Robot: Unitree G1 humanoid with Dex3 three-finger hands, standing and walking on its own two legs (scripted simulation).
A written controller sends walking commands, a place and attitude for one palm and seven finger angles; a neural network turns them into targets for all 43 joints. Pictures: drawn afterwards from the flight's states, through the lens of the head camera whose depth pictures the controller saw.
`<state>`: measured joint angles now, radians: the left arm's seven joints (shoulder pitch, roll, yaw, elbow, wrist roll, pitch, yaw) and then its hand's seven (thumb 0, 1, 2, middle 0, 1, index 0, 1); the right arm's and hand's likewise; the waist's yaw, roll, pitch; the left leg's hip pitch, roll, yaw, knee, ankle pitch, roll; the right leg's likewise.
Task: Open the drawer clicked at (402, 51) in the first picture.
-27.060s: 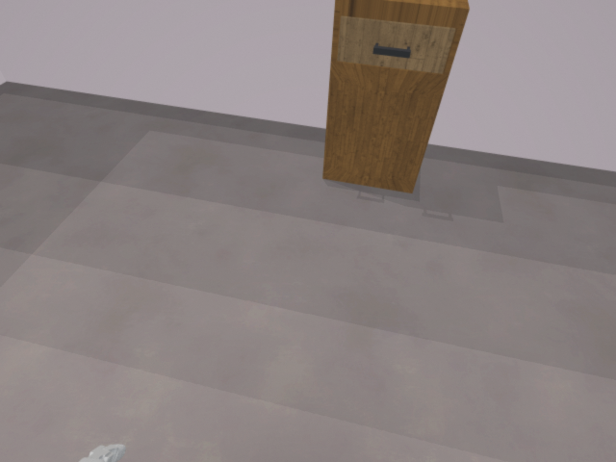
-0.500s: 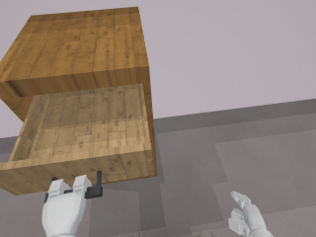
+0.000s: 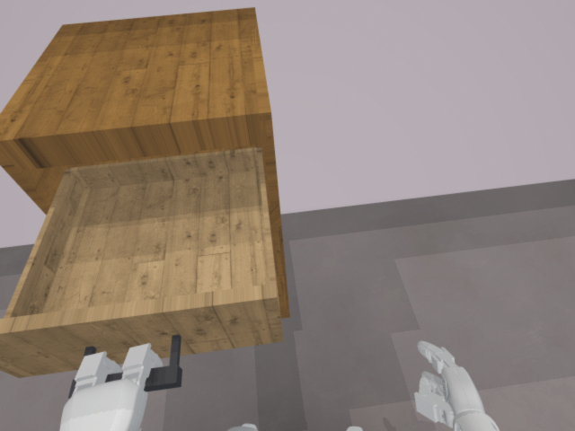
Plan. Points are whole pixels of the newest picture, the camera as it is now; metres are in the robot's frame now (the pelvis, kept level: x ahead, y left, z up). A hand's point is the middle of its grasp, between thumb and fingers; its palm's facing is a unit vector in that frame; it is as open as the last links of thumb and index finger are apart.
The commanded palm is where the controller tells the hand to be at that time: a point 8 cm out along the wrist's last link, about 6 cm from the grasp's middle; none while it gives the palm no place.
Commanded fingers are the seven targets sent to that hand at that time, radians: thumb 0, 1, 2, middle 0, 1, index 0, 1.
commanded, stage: pull the drawer open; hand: left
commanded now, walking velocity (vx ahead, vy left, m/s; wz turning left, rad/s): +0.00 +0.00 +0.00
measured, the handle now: (130, 365) +0.20 +0.24 -0.01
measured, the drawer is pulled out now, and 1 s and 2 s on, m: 0.30 0.30 0.30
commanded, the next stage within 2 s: open the thumb to release the handle in 0.34 s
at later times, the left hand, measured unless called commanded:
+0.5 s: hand (123, 425) +0.14 +0.23 -0.03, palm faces -0.07 -0.10 -0.99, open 6.3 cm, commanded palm +0.11 +0.23 +0.03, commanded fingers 0.00 0.62 0.78 -0.38 -1.32 -0.38 -1.32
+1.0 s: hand (120, 425) +0.14 +0.23 -0.03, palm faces -0.03 -0.11 -0.99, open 12.9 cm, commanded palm +0.11 +0.22 +0.03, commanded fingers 0.00 -0.50 0.30 -0.30 -1.20 -0.30 -1.20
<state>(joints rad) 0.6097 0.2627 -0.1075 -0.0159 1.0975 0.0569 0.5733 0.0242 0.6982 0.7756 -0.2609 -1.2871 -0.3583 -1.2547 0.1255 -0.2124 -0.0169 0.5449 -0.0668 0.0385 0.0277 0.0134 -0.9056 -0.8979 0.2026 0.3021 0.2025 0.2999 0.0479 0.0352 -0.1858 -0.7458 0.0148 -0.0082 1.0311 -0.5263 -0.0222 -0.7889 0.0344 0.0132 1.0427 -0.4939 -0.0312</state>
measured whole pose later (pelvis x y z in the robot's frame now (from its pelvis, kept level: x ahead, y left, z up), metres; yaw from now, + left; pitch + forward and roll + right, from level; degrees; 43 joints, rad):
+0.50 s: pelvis +0.01 +0.01 -0.01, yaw +0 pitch +16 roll +0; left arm 0.71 0.29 -0.07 -0.10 1.11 -0.03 0.58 0.01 0.71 0.76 -0.25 -1.29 -0.32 -1.20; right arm 0.14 -0.21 -0.02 0.50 -0.09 0.03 0.05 0.01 -0.91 -0.90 0.20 0.30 0.20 0.30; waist 0.05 0.03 -0.21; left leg -0.82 0.02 0.00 1.10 -0.57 -0.02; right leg -0.86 0.04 0.02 1.10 -0.53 -0.02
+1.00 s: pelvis -0.01 +0.00 +0.00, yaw +1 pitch +14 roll +0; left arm 0.59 0.29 -0.11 -0.03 1.08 0.06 0.57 0.00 -0.33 0.37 -0.28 -1.18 -0.33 -1.22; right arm 0.15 -0.22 0.00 0.50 -0.06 0.05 0.02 0.01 -0.90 -0.90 0.20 0.30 0.20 0.30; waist 0.05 0.04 -0.19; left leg -0.78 0.01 -0.03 1.06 -0.52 -0.02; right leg -0.80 0.03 -0.01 1.05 -0.49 -0.03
